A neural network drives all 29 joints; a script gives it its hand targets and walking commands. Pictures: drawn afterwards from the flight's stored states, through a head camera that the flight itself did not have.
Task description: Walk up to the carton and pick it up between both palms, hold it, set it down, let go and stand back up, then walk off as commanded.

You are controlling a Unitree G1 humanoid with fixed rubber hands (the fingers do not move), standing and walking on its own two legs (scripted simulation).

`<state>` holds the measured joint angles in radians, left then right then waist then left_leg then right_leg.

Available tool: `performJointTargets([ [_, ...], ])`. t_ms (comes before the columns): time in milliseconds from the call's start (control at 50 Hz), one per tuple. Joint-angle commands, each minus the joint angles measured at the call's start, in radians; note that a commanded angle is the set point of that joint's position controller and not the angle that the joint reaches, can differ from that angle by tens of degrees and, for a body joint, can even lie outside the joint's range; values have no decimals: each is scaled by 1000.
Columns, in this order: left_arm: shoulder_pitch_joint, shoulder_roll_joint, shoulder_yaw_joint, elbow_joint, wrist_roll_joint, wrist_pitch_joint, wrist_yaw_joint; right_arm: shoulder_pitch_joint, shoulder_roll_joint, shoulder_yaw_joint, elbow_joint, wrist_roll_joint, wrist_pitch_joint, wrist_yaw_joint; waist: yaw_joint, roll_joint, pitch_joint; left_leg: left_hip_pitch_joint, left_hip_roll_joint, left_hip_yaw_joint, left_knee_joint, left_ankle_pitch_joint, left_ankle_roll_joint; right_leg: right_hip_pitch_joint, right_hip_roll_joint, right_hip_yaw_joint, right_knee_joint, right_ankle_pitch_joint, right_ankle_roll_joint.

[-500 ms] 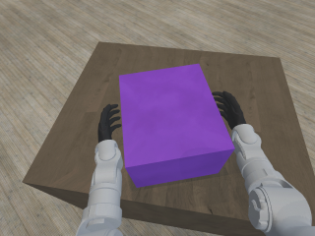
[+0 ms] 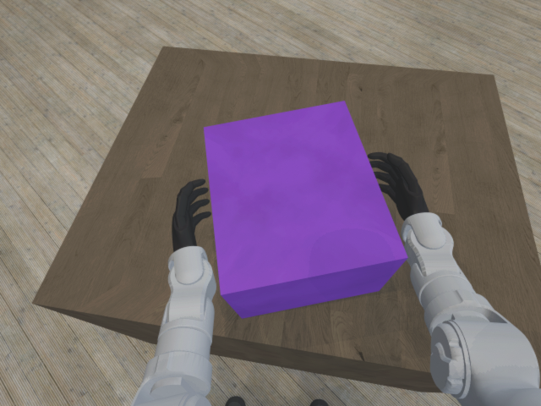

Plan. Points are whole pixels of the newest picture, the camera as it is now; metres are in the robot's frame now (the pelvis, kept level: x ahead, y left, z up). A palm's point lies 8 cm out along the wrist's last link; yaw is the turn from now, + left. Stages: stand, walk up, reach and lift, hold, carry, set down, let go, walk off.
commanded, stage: set down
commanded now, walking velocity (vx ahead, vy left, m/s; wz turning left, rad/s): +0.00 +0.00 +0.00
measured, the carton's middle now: (292, 210) +0.42 +0.01 -0.05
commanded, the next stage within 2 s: none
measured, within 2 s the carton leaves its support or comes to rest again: neither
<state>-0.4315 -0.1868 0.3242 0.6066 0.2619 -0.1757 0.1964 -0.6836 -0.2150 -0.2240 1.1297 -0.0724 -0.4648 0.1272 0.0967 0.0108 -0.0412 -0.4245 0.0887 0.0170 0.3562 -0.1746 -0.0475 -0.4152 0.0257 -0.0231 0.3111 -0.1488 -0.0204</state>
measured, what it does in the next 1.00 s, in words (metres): stands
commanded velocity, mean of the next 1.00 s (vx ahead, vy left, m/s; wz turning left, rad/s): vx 0.00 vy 0.00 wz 0.00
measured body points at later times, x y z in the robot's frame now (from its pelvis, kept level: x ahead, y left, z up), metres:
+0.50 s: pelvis +0.00 +0.00 +0.00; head +0.11 +0.00 +0.44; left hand +0.35 +0.17 +0.00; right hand +0.43 -0.16 +0.00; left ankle -0.02 +0.16 -0.74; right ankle -0.02 -0.11 -0.74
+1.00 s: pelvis +0.00 +0.00 +0.00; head +0.11 +0.00 +0.43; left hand +0.35 +0.17 +0.00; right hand +0.42 -0.17 -0.01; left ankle -0.02 +0.16 -0.74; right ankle -0.02 -0.11 -0.74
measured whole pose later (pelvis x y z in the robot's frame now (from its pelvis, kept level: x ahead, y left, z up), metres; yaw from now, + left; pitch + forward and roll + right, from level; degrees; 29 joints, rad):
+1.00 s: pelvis +0.00 +0.00 +0.00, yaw +0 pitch +17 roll -1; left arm -0.45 -0.19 0.32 0.71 0.24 -0.30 0.21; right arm -0.69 -0.24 -0.23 1.22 -0.05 -0.52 0.12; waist 0.11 0.01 -0.07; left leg -0.49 0.09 0.02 0.36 -0.17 -0.05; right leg -0.48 0.03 -0.02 0.31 -0.14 -0.02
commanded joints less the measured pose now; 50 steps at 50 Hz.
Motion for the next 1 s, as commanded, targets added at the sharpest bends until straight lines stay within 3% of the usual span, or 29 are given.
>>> performJointTargets([
  [0, -421, -377, -268, 99, 22, -105, -90, -516, 350, 97, 78, -118, -49, 59, 7, -16, -630, 258, -37, 75, 75, 633, -4, 0, 40, -84, -9, 344, -37],
  [20, -433, -356, -263, 87, 13, -109, -90, -519, 343, 111, 68, -120, -46, 65, 28, -29, -623, 266, -39, 83, 77, 639, 3, -17, 46, -80, -13, 339, -33],
  [40, -442, -354, -271, 45, 10, -111, -83, -517, 316, 86, 75, -119, -47, 72, 11, 10, -651, 286, -32, 73, 78, 643, -8, -38, 47, -93, -15, 304, -45],
  [60, -423, -357, -254, 94, 20, -104, -91, -507, 327, 86, 103, -117, -43, 71, 19, -12, -589, 295, -30, 77, 72, 619, 5, -50, 47, -84, -29, 264, -46],
  [80, -429, -340, -272, 93, 3, -111, -96, -509, 304, 60, 96, -127, -40, 69, -24, -36, -595, 264, -36, 67, 60, 560, 6, -53, 49, -88, -34, 250, -39],
  [100, -423, -354, -262, 92, 6, -121, -96, -515, 337, 85, 90, -127, -47, 63, 7, -24, -621, 252, -45, 74, 71, 609, 0, -19, 47, -84, -22, 297, -39],
  [140, -431, -338, -237, 95, 32, -119, -96, -501, 333, 63, 73, -137, -43, 66, 14, -8, -580, 223, -44, 81, 46, 535, 4, -14, 35, -74, -24, 263, -28],
  [200, -386, -380, -269, 100, 15, -113, -92, -508, 321, 60, 95, -138, -58, 69, -1, -4, -597, 277, -32, 65, 77, 639, -11, -69, 48, -93, -30, 281, -49],
  [240, -393, -356, -249, 117, 17, -126, -101, -484, 334, 57, 84, -144, -65, 63, -16, -31, -605, 241, -42, 73, 76, 590, 5, -49, 45, -83, -17, 307, -31],
  [260, -396, -363, -246, 113, 4, -137, -97, -514, 346, 90, 69, -122, -62, 72, 26, -27, -609, 238, -34, 68, 78, 589, -3, -50, 41, -80, -17, 273, -34],
  [280, -412, -360, -246, 120, 28, -126, -97, -494, 356, 92, 94, -125, -57, 77, 19, 5, -580, 231, -41, 80, 71, 583, 2, -55, 42, -74, -27, 257, -41],
  [300, -401, -341, -250, 141, 12, -123, -102, -493, 328, 60, 106, -138, -58, 67, -23, -27, -550, 231, -38, 64, 66, 559, 11, -72, 41, -82, -31, 259, -39],
  [320, -400, -354, -229, 157, 28, -117, -101, -500, 330, 60, 108, -132, -55, 78, 7, -35, -569, 239, -36, 69, 60, 544, 12, -64, 42, -80, -28, 234, -37],
  [380, -395, -346, -224, 135, 29, -130, -101, -491, 331, 70, 121, -135, -55, 78, 16, -10, -558, 218, -42, 75, 56, 545, 8, -58, 36, -79, -19, 251, -36],
  [440, -384, -357, -252, 140, 11, -135, -105, -472, 336, 75, 109, -137, -67, 73, -25, -31, -581, 238, -36, 60, 83, 586, 7, -80, 46, -84, -8, 282, -34],
  [460, -354, -362, -230, 163, 35, -132, -109, -476, 349, 91, 110, -129, -73, 76, 15, -23, -558, 232, -39, 78, 74, 585, 5, -43, 46, -79, -11, 270, -33],
  [520, -380, -323, -212, 177, 34, -131, -98, -497, 313, 58, 128, -137, -52, 87, 7, -34, -525, 191, -36, 68, 48, 468, 14, -83, 39, -77, -29, 179, -42],
  [540, -393, -341, -218, 158, 41, -142, -96, -489, 342, 67, 132, -127, -60, 86, 15, -30, -567, 203, -41, 80, 55, 520, 13, -59, 42, -70, -22, 221, -34],
  [600, -352, -356, -215, 192, 41, -146, -109, -463, 348, 71, 157, -151, -69, 84, 5, -21, -538, 193, -42, 77, 69, 549, 11, -72, 34, -75, -13, 262, -33],
  [620, -380, -327, -241, 165, 17, -147, -103, -474, 311, 50, 133, -146, -74, 71, -28, -12, -556, 189, -45, 70, 77, 549, 1, -73, 40, -80, -5, 265, -34],
  [680, -393, -325, -205, 171, 35, -150, -104, -485, 327, 67, 118, -128, -71, 84, 15, -38, -566, 189, -44, 73, 60, 486, 9, -66, 40, -72, -22, 188, -38],
  [700, -372, -266, -205, 181, 13, -146, -97, -479, 214, 21, 123, -130, -66, 70, -9, -34, -592, 171, -44, 68, 71, 485, 3, -69, 39, -71, -12, 204, -45],
  [740, -342, -334, -183, 177, 46, -148, -96, -465, 278, 19, 135, -148, -65, 76, 15, -40, -520, 173, -40, 67, 53, 497, 12, -84, 36, -70, -23, 193, -39],
  [760, -342, -251, -172, 190, 18, -150, -89, -472, 196, 41, 128, -110, -62, 72, 25, -51, -538, 170, -44, 69, 58, 474, 14, -77, 39, -60, -20, 184, -36],
  [780, -333, -259, -188, 177, 21, -150, -84, -451, 189, 2, 148, -125, -68, 64, -7, -36, -523, 162, -44, 60, 66, 485, 10, -97, 38, -66, -17, 187, -38],
  [860, -330, -161, -129, 166, 4, -153, -60, -470, 113, 33, 133, -70, -56, 44, 35, -69, -538, 118, -40, 60, 80, 494, 17, -63, 43, -44, 9, 227, -27],
  [900, -344, -26, -150, 140, -49, -149, -23, -460, -72, 38, 120, -2, -61, 22, 24, -28, -631, 128, -52, 62, 103, 528, -3, -60, 51, -44, 29, 256, -32],
  [940, -329, -26, -164, 157, -92, -130, 5, -486, -72, 118, 146, 97, -52, 4, 48, -30, -592, 139, -42, 54, 126, 551, 0, -97, 64, -23, 27, 266, -37],
  [980, -330, 87, -155, 192, -118, -114, 37, -511, -233, 157, 172, 187, -39, 2, 83, -23, -610, 143, -40, 65, 144, 569, -18, -60, 76, -18, 52, 285, -33],
])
